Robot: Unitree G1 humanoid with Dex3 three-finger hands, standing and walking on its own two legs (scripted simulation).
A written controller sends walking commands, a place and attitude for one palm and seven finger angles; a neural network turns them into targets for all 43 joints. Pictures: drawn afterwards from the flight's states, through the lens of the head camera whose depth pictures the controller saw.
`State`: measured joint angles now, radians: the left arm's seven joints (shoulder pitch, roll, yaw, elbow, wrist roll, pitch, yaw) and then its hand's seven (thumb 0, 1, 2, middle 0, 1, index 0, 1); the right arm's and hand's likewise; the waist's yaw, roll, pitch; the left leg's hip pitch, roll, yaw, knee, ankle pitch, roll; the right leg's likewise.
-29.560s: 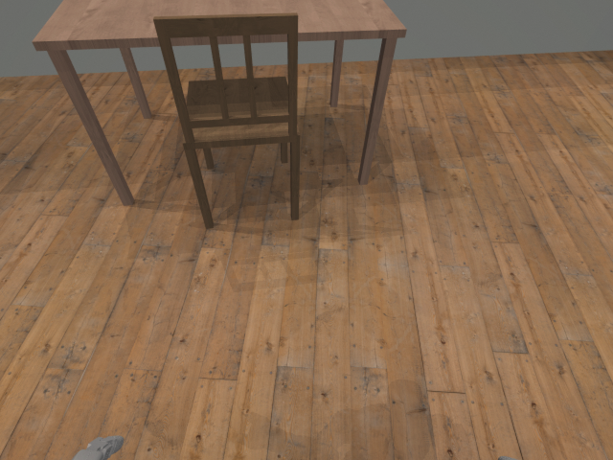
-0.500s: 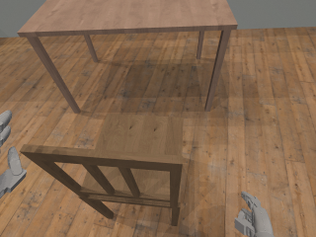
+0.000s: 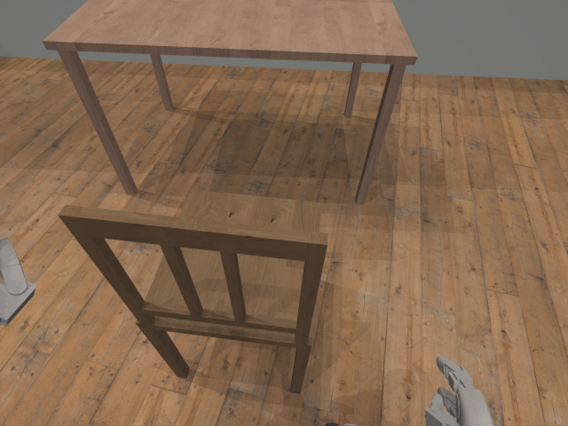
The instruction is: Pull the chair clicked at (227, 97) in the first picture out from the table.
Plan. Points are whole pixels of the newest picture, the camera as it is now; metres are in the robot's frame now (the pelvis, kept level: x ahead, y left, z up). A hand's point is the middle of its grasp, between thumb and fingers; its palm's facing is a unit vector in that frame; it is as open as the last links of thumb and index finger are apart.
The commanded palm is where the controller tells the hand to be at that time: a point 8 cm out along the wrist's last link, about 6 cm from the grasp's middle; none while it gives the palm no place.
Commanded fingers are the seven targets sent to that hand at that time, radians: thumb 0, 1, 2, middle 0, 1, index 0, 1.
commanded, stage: step back with the hand held close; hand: left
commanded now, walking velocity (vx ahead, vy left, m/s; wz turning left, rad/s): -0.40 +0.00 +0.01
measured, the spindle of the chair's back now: (184, 281) +0.37 +0.20 -0.09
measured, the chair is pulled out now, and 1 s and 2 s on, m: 0.64 0.64 0.64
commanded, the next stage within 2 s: stop stepping back and stand still in 0.60 s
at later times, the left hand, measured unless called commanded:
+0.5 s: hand out of the picture +0.15 +0.28 +0.18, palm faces +0.50 -0.74 -0.45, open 7.4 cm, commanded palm +0.08 +0.31 +0.19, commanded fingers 0.00 0.90 0.90 -0.20 -0.30 -0.20 -0.30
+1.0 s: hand out of the picture +0.09 +0.24 +0.16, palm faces +0.37 -0.76 -0.53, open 7.4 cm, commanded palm +0.03 +0.27 +0.19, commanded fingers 0.00 0.90 0.90 -0.20 -0.30 -0.20 -0.30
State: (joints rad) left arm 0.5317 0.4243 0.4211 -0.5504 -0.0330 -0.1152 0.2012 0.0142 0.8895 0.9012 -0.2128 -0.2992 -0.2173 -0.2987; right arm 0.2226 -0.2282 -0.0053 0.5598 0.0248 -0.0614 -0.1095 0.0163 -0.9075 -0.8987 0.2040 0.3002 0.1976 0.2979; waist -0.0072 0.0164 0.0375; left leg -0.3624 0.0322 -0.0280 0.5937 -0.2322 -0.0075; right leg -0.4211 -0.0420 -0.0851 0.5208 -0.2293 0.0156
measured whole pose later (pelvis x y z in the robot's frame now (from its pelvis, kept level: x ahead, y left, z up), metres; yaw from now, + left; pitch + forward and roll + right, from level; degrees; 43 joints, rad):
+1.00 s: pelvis -0.11 -0.03 +0.00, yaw -1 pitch +1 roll +1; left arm 0.64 0.45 0.46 -0.47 -0.07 -0.17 0.15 0.01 0.89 0.90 -0.22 -0.30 -0.22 -0.30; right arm 0.23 -0.23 -0.05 0.64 0.04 -0.08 -0.09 0.02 -0.91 -0.90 0.20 0.30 0.20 0.30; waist -0.03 -0.02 0.00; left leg -0.26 -0.01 0.02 0.52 -0.28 0.00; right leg -0.23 -0.06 -0.01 0.55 -0.31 0.04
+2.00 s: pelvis -0.16 -0.03 +0.00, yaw +2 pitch -1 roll -1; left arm 0.31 0.20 0.02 0.82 0.01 0.04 0.02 -0.04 1.02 0.90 -0.21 -0.30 -0.21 -0.30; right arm 0.31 -0.16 0.01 0.93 -0.02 0.01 -0.01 0.01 -0.92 -0.90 0.20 0.30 0.20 0.30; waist 0.00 -0.05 0.07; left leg -0.33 0.01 -0.06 0.55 -0.21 -0.01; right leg -0.24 -0.03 -0.08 0.51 -0.25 0.02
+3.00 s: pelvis -0.14 -0.05 +0.01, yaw +2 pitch -1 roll +0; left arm 0.33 0.13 0.01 1.05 0.00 0.01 0.03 0.00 0.91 0.90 -0.20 -0.30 -0.20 -0.30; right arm 0.35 -0.11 -0.01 1.06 -0.01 0.00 -0.03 0.01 -0.91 -0.90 0.20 0.30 0.19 0.30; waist 0.00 0.02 0.05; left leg -0.27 0.03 -0.06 0.50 -0.21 -0.04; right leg -0.21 -0.02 -0.08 0.50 -0.28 -0.01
